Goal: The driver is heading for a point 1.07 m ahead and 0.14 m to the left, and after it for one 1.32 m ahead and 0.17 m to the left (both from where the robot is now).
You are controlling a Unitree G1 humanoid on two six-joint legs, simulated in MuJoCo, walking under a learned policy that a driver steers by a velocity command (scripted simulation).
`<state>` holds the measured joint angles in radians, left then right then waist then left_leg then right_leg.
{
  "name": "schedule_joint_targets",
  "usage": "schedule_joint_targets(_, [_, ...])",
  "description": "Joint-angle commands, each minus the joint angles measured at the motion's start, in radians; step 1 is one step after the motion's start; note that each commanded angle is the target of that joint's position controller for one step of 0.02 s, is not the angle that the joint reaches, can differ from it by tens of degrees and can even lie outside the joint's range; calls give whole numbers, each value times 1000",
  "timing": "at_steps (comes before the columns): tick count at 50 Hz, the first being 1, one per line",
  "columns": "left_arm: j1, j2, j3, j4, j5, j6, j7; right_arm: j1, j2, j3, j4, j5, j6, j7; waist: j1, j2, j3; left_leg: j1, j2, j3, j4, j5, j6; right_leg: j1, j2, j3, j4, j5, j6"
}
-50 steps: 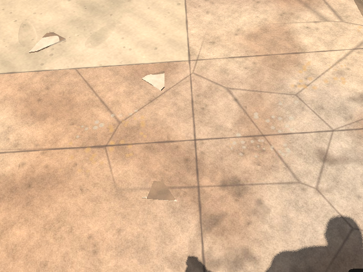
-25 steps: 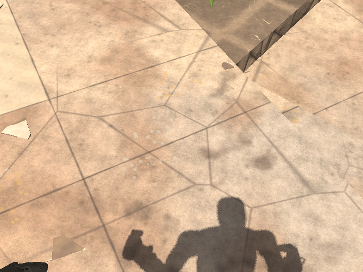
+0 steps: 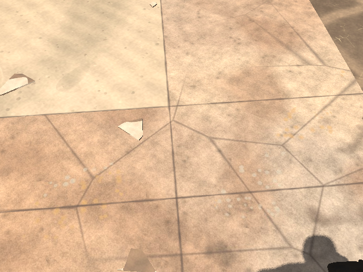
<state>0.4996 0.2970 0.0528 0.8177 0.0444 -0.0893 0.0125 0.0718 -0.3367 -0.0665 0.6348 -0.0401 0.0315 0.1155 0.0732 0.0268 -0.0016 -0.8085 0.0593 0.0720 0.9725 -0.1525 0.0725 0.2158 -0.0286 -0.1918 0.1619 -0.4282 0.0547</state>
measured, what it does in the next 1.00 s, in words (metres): walks ahead, turning left: left foot, then right foot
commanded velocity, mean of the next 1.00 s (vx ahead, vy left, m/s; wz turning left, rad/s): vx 0.97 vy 0.00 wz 0.31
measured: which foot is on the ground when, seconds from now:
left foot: up 0.00-0.08, down 0.10-0.56, up 0.58-0.92, down 0.94-1.00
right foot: down 0.00-0.10, up 0.12-0.52, down 0.54-0.94, up 0.96-1.00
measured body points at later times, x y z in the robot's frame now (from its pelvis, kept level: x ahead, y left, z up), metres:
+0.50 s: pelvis +0.43 +0.11 +0.00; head +0.47 +0.13 +0.45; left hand +0.59 +0.41 -0.05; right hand +0.53 -0.18 -0.11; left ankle +0.21 +0.08 -0.71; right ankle +0.69 +0.06 -0.68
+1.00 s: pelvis +0.86 +0.32 +0.00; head +0.88 +0.34 +0.45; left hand +0.72 +0.58 -0.12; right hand +1.17 +0.20 -0.04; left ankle +0.89 +0.47 -0.72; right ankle +0.71 +0.13 -0.64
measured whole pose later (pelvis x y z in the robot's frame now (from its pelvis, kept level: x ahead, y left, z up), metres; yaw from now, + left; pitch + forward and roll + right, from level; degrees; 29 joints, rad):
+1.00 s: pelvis +0.86 +0.32 +0.00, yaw +15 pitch +2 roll +0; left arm 0.50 0.30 0.07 0.89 -0.01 -0.06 -0.02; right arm 0.01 -0.26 0.02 0.62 -0.07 -0.09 0.00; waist 0.11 -0.02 0.00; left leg -0.46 0.03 0.00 0.64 -0.22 -0.01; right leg -0.19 0.06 0.14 1.02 -0.42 -0.09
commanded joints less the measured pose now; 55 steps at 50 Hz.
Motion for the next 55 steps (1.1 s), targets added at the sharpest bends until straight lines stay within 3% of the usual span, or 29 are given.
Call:
schedule_joint_targets(1, [-43,143,21,-33,-1,-17,10,-166,6,29,-117,6,-16,-2,-32,-125,143,162,-72,139,-157,-51,84,-164,-213,-51,22,1041,-117])
schedule_joint_targets(3, [-43,216,37,-25,5,10,16,52,-48,7,-68,14,-20,-27,-162,-178,-21,410,-169,159,-153,-186,136,-118,-252,-63,369,1525,-115])
schedule_joint_targets(4, [-73,240,44,-42,2,18,15,267,-102,-20,-9,17,-27,-41,-260,-184,-138,680,-204,117,-186,-210,167,-223,-263,-44,627,1508,-119])
schedule_joint_targets(5, [-92,221,38,-55,5,14,8,429,-173,-55,55,9,-30,-62,-324,-112,-213,980,-175,-23,-285,-239,186,-455,-212,-33,952,1138,-93])
schedule_joint_targets(6, [-98,65,0,-146,-11,-1,-23,318,-298,-86,42,13,-13,-78,-179,248,-222,1208,110,-602,-507,-536,292,-930,22,5,1371,32,-22])
schedule_joint_targets(7, [-200,133,2,-211,-7,-26,-25,345,-316,-93,1,17,-9,-76,-233,97,-347,1239,189,-923,-661,-596,347,-1039,47,249,1482,57,-42])
schedule_joint_targets(8, [-296,143,2,-234,-9,-38,-26,349,-280,-86,34,18,-12,-88,-231,13,-221,1153,180,-853,-703,-503,314,-1094,-8,287,1443,121,-54])
schedule_joint_targets(9, [-264,119,-12,-226,-12,-45,-21,344,-233,-74,62,17,-24,-99,-162,-51,-77,965,158,-763,-721,-361,284,-1049,-51,271,1332,149,-58])
schedule_joint_targets(12, [-195,96,-26,-202,34,7,-21,234,-149,-38,49,22,-63,-112,-37,-57,32,615,33,-548,-741,-185,269,-883,-109,272,1163,81,-27])
schedule_joint_targets(14, [-246,87,-30,-220,41,37,-23,250,-129,-28,58,36,-86,-105,-30,-56,83,506,-8,-494,-780,-148,276,-884,-124,243,1049,58,2])
schedule_joint_targets(17, [-462,64,-49,-302,22,37,-36,285,-135,-30,70,34,-100,-104,-83,-36,158,423,-66,-451,-838,-13,239,-868,-99,187,779,290,24])
schedule_joint_targets(21, [-565,57,-59,-324,-1,24,-46,364,-162,-43,109,49,-105,-106,-152,12,86,586,-52,-462,-779,402,177,-757,-13,174,515,526,-10])
schedule_joint_targets(23, [-561,76,-55,-327,-5,19,-40,351,-182,-49,118,51,-104,-115,-140,13,52,670,-40,-469,-719,555,145,-666,19,187,415,509,-33])
schedule_joint_targets(25, [-390,130,-30,-266,-5,14,-25,354,-210,-48,143,41,-114,-122,-69,23,-78,781,-15,-441,-555,889,104,-448,77,158,399,436,-71])
schedule_joint_targets(27, [5,208,18,-155,-18,16,15,271,-206,-44,151,2,-121,-119,157,30,-223,686,-42,-355,-95,876,76,-91,27,157,413,269,-116])
schedule_joint_targets(28, [152,275,41,-120,7,13,31,272,-76,-13,126,4,-131,-119,172,-160,-302,459,-154,-275,347,298,53,104,-162,445,407,-82,-187])
schedule_joint_targets(29, [59,327,55,-105,14,12,9,427,7,16,91,52,-138,-99,13,-497,-376,196,-297,-264,530,-299,13,194,-357,1109,149,-119,-330])
schedule_joint_targets(30, [-78,210,45,-131,-5,15,-11,341,-63,20,115,15,-130,-108,9,-244,-217,99,-180,-263,515,-213,43,79,-300,1077,124,-222,-344])
schedule_joint_targets(32, [-117,113,26,-98,-20,11,-26,156,-86,25,73,-17,-126,-94,-9,-12,-61,114,-96,-214,395,-146,32,-160,-222,838,116,-69,-324])
schedule_joint_targets(36, [-31,103,16,-1,-31,-9,-20,49,-23,62,-23,-52,-107,-78,-85,-79,66,80,-11,-185,169,-231,-35,-357,-135,702,53,126,-328])
schedule_joint_targets(40, [-116,165,45,-28,-33,-10,-17,-108,-6,99,-95,-8,-117,-47,-88,-94,100,442,-28,-83,-271,57,-84,-681,-52,539,-88,235,-284])
schedule_joint_targets(44, [-46,201,58,-5,-55,-12,-36,-72,-68,69,-68,0,-116,-75,-82,-65,30,614,-68,-66,-393,118,-72,-525,-81,530,44,556,-228])
schedule_joint_targets(46, [-31,225,66,6,-53,-7,-38,152,-114,35,-2,-13,-123,-106,-189,-21,-123,889,-79,-57,-416,-4,-49,-531,-4,461,450,753,-183])
schedule_joint_targets(47, [-53,173,53,-13,-55,-16,-38,334,-182,5,13,-30,-129,-130,-274,36,-229,1088,110,-248,-452,-269,-18,-676,50,408,761,571,-162])
schedule_joint_targets(48, [-13,13,18,-50,-70,-14,-27,402,-244,-10,21,-56,-124,-144,-226,221,-313,1213,393,-680,-608,-627,22,-890,111,333,1068,-66,-156])
schedule_joint_targets(49, [-6,55,14,-78,-69,2,-24,339,-239,-20,22,-31,-111,-144,-178,270,-304,1137,429,-946,-743,-744,83,-1002,76,292,1202,12,-165])
schedule_joint_targets(51, [-156,86,21,-70,-34,29,-35,224,-75,9,24,-12,-116,-133,-155,57,-56,916,318,-587,-721,-452,69,-1038,-23,266,1171,148,-160])
schedule_joint_targets(52, [-182,74,22,-69,-29,39,-47,219,-53,14,39,-18,-121,-130,-136,48,-17,850,276,-461,-733,-288,50,-1011,-42,264,1144,158,-150])
schedule_joint_targets(55, [-261,15,9,-118,-15,78,-72,284,-2,25,115,12,-147,-121,-94,86,46,800,234,-230,-753,54,17,-1043,-83,250,1110,163,-142])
